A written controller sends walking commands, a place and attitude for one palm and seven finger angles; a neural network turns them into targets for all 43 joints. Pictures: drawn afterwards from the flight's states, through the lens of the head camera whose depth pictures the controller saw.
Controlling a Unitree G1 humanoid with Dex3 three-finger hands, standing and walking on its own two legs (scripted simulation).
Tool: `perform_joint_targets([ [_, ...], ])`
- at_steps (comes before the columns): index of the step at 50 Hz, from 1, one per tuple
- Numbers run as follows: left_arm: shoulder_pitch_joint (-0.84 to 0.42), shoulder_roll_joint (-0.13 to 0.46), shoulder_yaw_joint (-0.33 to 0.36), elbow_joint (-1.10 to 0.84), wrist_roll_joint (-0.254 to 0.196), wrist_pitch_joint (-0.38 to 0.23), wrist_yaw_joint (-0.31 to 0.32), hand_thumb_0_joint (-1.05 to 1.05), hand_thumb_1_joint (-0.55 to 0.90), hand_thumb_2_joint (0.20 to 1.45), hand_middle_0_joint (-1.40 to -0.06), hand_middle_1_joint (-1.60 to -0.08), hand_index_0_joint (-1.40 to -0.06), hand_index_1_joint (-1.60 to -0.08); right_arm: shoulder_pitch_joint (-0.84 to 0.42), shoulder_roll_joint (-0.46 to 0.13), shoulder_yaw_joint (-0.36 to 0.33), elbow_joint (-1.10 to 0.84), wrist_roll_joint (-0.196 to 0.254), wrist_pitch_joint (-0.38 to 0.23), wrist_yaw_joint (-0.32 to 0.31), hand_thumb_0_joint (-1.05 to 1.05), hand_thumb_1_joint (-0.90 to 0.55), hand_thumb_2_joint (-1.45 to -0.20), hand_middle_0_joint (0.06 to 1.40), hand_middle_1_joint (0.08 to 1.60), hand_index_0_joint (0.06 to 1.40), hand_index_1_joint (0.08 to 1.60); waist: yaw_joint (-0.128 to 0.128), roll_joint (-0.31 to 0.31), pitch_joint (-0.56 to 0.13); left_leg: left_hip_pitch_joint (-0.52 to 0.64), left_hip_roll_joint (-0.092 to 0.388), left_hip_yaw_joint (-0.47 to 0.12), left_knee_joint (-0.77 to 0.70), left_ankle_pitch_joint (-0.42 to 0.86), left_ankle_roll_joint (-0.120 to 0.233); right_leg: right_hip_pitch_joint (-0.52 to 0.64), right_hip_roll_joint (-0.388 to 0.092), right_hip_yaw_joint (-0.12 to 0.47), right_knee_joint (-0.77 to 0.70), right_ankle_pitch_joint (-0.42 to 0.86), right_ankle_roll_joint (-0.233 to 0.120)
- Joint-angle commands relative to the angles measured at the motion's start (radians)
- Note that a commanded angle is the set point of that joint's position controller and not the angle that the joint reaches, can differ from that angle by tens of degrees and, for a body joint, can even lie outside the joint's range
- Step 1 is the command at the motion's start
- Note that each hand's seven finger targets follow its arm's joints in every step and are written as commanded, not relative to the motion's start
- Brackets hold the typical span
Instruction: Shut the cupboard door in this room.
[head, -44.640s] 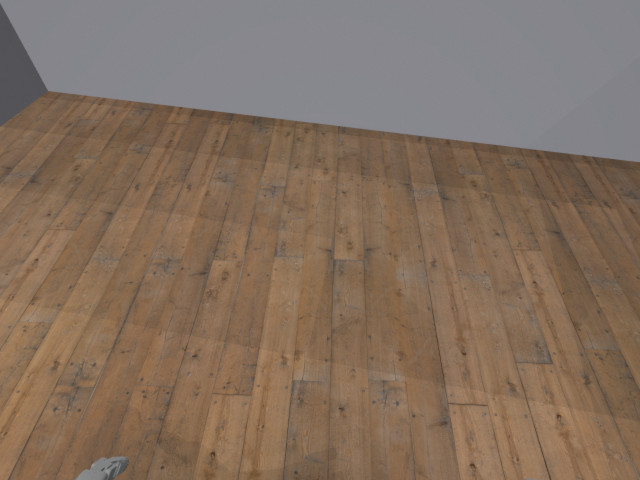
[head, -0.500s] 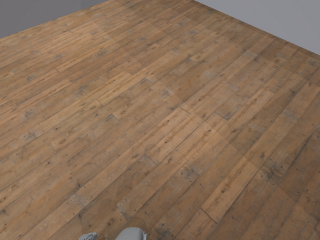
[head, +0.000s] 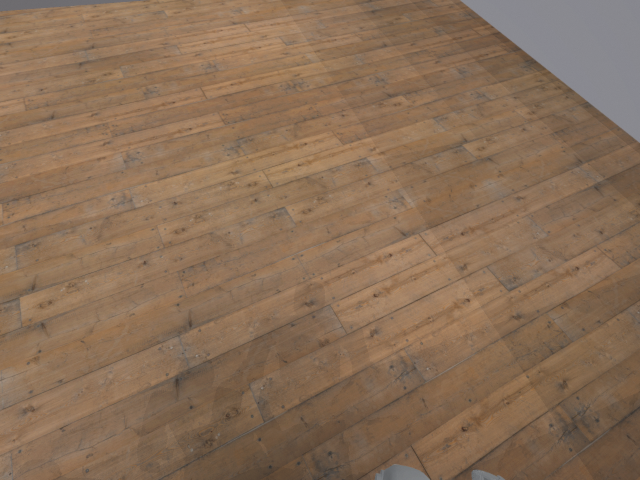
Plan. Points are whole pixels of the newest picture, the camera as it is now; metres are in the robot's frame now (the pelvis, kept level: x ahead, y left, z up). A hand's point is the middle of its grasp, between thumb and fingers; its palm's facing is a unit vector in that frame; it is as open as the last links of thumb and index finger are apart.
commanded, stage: turn or walk to find it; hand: left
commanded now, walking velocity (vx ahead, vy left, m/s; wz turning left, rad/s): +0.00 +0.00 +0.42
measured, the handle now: out of the picture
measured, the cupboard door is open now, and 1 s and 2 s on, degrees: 71 71 71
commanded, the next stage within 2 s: none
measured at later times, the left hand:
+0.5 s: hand out of the picture +0.04 +0.14 -0.15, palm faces +0.23 -0.94 -0.26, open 7.4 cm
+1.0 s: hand out of the picture -0.04 +0.20 -0.17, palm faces +0.46 -0.86 -0.23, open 7.4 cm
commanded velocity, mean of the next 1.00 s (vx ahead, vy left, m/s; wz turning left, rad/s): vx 0.00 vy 0.00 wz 0.42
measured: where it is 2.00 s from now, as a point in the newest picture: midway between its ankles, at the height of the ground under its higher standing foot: outside the picture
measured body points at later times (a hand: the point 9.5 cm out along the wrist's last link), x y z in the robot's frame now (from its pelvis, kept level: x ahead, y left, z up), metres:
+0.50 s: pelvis +0.01 -0.06 +0.00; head +0.05 -0.08 +0.45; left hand +0.03 +0.19 -0.13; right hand +0.10 -0.30 -0.17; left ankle -0.06 +0.10 -0.66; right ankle +0.02 -0.14 -0.74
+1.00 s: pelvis -0.01 -0.01 +0.00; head +0.02 +0.03 +0.45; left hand -0.07 +0.25 -0.15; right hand +0.18 -0.19 -0.13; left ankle -0.05 +0.07 -0.74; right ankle +0.05 -0.17 -0.67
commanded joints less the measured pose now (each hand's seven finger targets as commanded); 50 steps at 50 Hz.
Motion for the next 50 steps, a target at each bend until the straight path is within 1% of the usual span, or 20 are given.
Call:
perform_joint_targets([
  [1, -0.043, 0.05, 0.005, -0.093, -0.008, -0.024, 0.004, 0.0, 0.9, 0.9, -0.2, -0.3, -0.2, -0.3, 0.086, -0.207, -0.057, -0.036, -0.007, -0.011, -0.014, 0.0, -0.9, -0.9, 0.2, 0.3, 0.2, 0.3, -0.063, 0.174, -0.087, 0.114, 0.245, -0.214, -0.113, 0.521, 0.13, -0.052, 0.011, -0.001, -0.082, -0.024, 0.011],
  [5, -0.075, 0.034, -0.001, -0.116, -0.013, -0.031, 0.004, 0.0, 0.9, 0.9, -0.2, -0.3, -0.2, -0.3, 0.088, -0.208, -0.067, -0.038, -0.013, -0.005, -0.012, 0.0, -0.9, -0.9, 0.2, 0.3, 0.2, 0.3, -0.07, 0.211, -0.107, 0.085, 0.231, -0.255, -0.076, 0.531, 0.13, 0.036, 0.047, -0.018, -0.244, -0.044, 0.0],
  [7, -0.044, 0.03, -0.002, -0.115, -0.017, -0.039, 0.006, 0.0, 0.9, 0.9, -0.2, -0.3, -0.2, -0.3, 0.072, -0.209, -0.071, -0.044, -0.014, -0.002, -0.012, 0.0, -0.9, -0.9, 0.2, 0.3, 0.2, 0.3, -0.057, 0.219, -0.13, 0.07, 0.221, -0.28, -0.037, 0.57, 0.123, 0.109, 0.07, -0.029, -0.367, -0.016, -0.009],
  [9, 0.02, 0.039, 0.003, -0.101, -0.018, -0.053, 0.008, 0.0, 0.9, 0.9, -0.2, -0.3, -0.2, -0.3, 0.059, -0.202, -0.072, -0.047, -0.009, -0.001, -0.01, 0.0, -0.9, -0.9, 0.2, 0.3, 0.2, 0.3, -0.022, 0.187, -0.16, 0.018, 0.186, -0.276, 0.03, 0.516, 0.084, 0.253, 0.075, -0.038, -0.578, 0.151, -0.018],
  [10, 0.061, 0.071, 0.008, -0.09, -0.014, -0.065, 0.011, 0.0, 0.9, 0.9, -0.2, -0.3, -0.2, -0.3, 0.065, -0.175, -0.071, -0.05, -0.001, -0.003, -0.005, 0.0, -0.9, -0.9, 0.2, 0.3, 0.2, 0.3, -0.004, 0.11, -0.179, -0.068, 0.137, -0.245, 0.1, 0.359, 0.034, 0.387, 0.026, -0.003, -0.706, 0.281, -0.026],
  [11, 0.097, 0.156, 0.024, -0.085, 0.002, -0.076, 0.021, 0.0, 0.9, 0.9, -0.2, -0.3, -0.2, -0.3, 0.09, -0.111, -0.061, -0.063, 0.009, -0.007, 0.003, 0.0, -0.9, -0.9, 0.2, 0.3, 0.2, 0.3, 0.003, -0.132, -0.212, -0.267, 0.018, -0.11, 0.283, 0.026, -0.039, 0.554, -0.214, 0.213, -0.738, 0.448, -0.098],
  [12, 0.104, 0.202, 0.028, -0.094, 0.003, -0.073, 0.021, 0.0, 0.9, 0.9, -0.2, -0.3, -0.2, -0.3, 0.069, -0.103, -0.062, -0.088, 0.004, -0.001, 0.003, 0.0, -0.9, -0.9, 0.2, 0.3, 0.2, 0.3, 0.013, -0.228, -0.174, -0.33, -0.049, -0.052, 0.484, -0.362, -0.068, 0.47, -0.394, 0.332, -0.745, 0.588, -0.217],
  [13, 0.085, 0.164, 0.032, -0.094, -0.006, -0.074, 0.029, 0.0, 0.9, 0.9, -0.2, -0.3, -0.2, -0.3, 0.068, -0.135, -0.069, -0.069, -0.005, 0.022, -0.001, 0.0, -0.9, -0.9, 0.2, 0.3, 0.2, 0.3, 0.008, -0.258, -0.162, -0.317, -0.01, -0.115, 0.634, -0.353, -0.065, 0.38, -0.379, 0.325, -0.765, 0.563, -0.24],
  [15, -0.022, 0.107, 0.017, -0.12, -0.006, -0.071, 0.027, 0.0, 0.9, 0.9, -0.2, -0.3, -0.2, -0.3, 0.083, -0.128, -0.073, -0.023, -0.009, 0.031, 0.012, 0.0, -0.9, -0.9, 0.2, 0.3, 0.2, 0.3, -0.043, -0.128, -0.074, -0.351, 0.019, -0.101, 0.781, -0.204, -0.08, 0.318, -0.264, 0.179, -0.756, 0.446, -0.214],
  [17, -0.033, 0.08, 0.01, -0.13, -0.005, -0.078, 0.025, 0.0, 0.9, 0.9, -0.2, -0.3, -0.2, -0.3, 0.108, -0.119, -0.065, -0.003, -0.011, 0.034, 0.021, 0.0, -0.9, -0.9, 0.2, 0.3, 0.2, 0.3, -0.05, -0.148, -0.076, -0.349, 0.033, -0.072, 0.794, -0.119, -0.096, 0.319, -0.217, 0.082, -0.753, 0.457, -0.185],
  [23, 0.047, 0.103, 0.02, -0.097, 0.003, -0.075, 0.026, 0.0, 0.9, 0.9, -0.2, -0.3, -0.2, -0.3, 0.046, -0.099, -0.054, -0.008, -0.008, 0.038, 0.024, 0.0, -0.9, -0.9, 0.2, 0.3, 0.2, 0.3, -0.015, -0.132, -0.074, -0.322, 0.047, -0.011, 0.597, -0.15, -0.118, 0.382, -0.237, 0.017, -0.755, 0.474, -0.202],
  [29, 0.099, 0.148, 0.033, -0.068, 0.01, -0.067, 0.022, 0.0, 0.9, 0.9, -0.2, -0.3, -0.2, -0.3, -0.026, -0.079, -0.031, -0.035, 0.002, 0.019, 0.024, 0.0, -0.9, -0.9, 0.2, 0.3, 0.2, 0.3, 0.019, -0.178, -0.104, -0.232, 0.031, 0.059, 0.324, -0.21, -0.099, 0.432, -0.258, -0.017, -0.689, 0.629, -0.224],
  [33, 0.064, 0.155, 0.036, -0.053, 0.004, -0.057, 0.019, 0.0, 0.9, 0.9, -0.2, -0.3, -0.2, -0.3, 0.033, -0.095, -0.031, -0.029, 0.002, 0.009, 0.021, 0.0, -0.9, -0.9, 0.2, 0.3, 0.2, 0.3, -0.027, -0.16, -0.125, -0.042, 0.026, 0.092, 0.085, -0.057, -0.077, 0.338, -0.251, -0.074, -0.599, 0.523, -0.165],
  [34, 0.054, 0.148, 0.037, -0.06, -0.004, -0.052, 0.017, 0.0, 0.9, 0.9, -0.2, -0.3, -0.2, -0.3, 0.079, -0.126, -0.039, -0.021, 0.0, 0.001, 0.022, 0.0, -0.9, -0.9, 0.2, 0.3, 0.2, 0.3, -0.06, -0.089, -0.147, 0.079, 0.051, 0.072, -0.039, 0.061, -0.063, 0.254, -0.232, -0.107, -0.511, 0.434, -0.123],
  [35, 0.07, 0.102, 0.031, -0.081, -0.01, -0.045, 0.011, 0.0, 0.9, 0.9, -0.2, -0.3, -0.2, -0.3, 0.118, -0.218, -0.059, -0.026, -0.008, -0.009, 0.018, 0.0, -0.9, -0.9, 0.2, 0.3, 0.2, 0.3, -0.079, 0.148, -0.192, 0.222, 0.237, -0.179, -0.098, 0.254, 0.02, 0.074, -0.121, -0.169, -0.321, 0.185, -0.052],
  [36, 0.038, 0.042, 0.005, -0.119, -0.01, -0.041, 0.008, 0.0, 0.9, 0.9, -0.2, -0.3, -0.2, -0.3, 0.161, -0.3, -0.077, -0.026, -0.006, -0.004, 0.011, 0.0, -0.9, -0.9, 0.2, 0.3, 0.2, 0.3, -0.1, 0.342, -0.177, 0.241, 0.44, -0.392, -0.137, 0.571, 0.152, -0.087, -0.022, -0.139, -0.133, -0.272, -0.008],
  [37, -0.023, 0.056, 0.0, -0.118, -0.002, -0.028, 0.017, 0.0, 0.9, 0.9, -0.2, -0.3, -0.2, -0.3, 0.178, -0.29, -0.078, -0.004, -0.007, -0.003, -0.004, 0.0, -0.9, -0.9, 0.2, 0.3, 0.2, 0.3, -0.12, 0.274, -0.169, 0.201, 0.438, -0.39, -0.134, 0.552, 0.188, -0.097, -0.028, -0.033, -0.032, -0.261, -0.017],
  [38, -0.054, 0.055, 0.004, -0.108, -0.005, -0.027, 0.016, 0.0, 0.9, 0.9, -0.2, -0.3, -0.2, -0.3, 0.136, -0.269, -0.074, -0.01, -0.008, -0.002, -0.014, 0.0, -0.9, -0.9, 0.2, 0.3, 0.2, 0.3, -0.1, 0.26, -0.137, 0.164, 0.39, -0.345, -0.124, 0.509, 0.183, -0.121, -0.027, -0.002, 0.021, -0.199, -0.018],
  [42, 0.003, 0.063, 0.011, -0.056, -0.006, -0.025, 0.0, 0.0, 0.9, 0.9, -0.2, -0.3, -0.2, -0.3, 0.036, -0.201, -0.048, -0.037, -0.006, -0.014, -0.018, 0.0, -0.9, -0.9, 0.2, 0.3, 0.2, 0.3, -0.043, 0.169, -0.082, 0.088, 0.247, -0.169, -0.133, 0.471, 0.11, -0.071, -0.009, 0.001, 0.048, -0.007, -0.007],
  [50, -0.06, 0.043, 0.003, -0.098, -0.009, -0.023, 0.004, 0.0, 0.9, 0.9, -0.2, -0.3, -0.2, -0.3, 0.095, -0.204, -0.062, -0.032, -0.01, -0.009, -0.014, 0.0, -0.9, -0.9, 0.2, 0.3, 0.2, 0.3, -0.068, 0.177, -0.1, 0.114, 0.244, -0.241, -0.118, 0.444, 0.135, -0.04, 0.021, 0.002, -0.126, -0.029, 0.007],
])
